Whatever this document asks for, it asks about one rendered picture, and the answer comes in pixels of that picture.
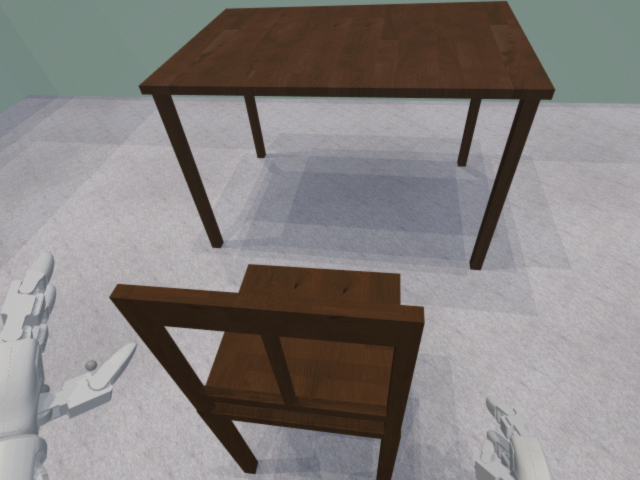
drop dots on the left robot hand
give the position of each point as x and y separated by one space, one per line
26 310

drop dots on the robot left forearm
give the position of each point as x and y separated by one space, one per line
22 457

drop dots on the table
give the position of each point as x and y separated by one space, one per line
457 50

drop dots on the right robot hand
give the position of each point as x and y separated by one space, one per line
522 458

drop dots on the chair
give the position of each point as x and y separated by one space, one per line
316 349

